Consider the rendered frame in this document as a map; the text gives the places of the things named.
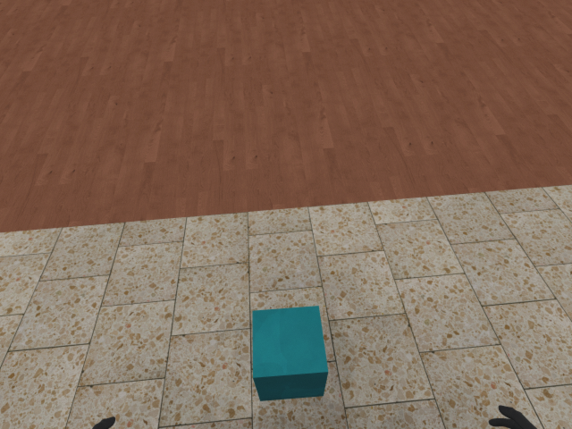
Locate right robot hand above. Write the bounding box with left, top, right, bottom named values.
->
left=489, top=405, right=537, bottom=429

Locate carton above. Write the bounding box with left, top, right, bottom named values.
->
left=252, top=306, right=328, bottom=401

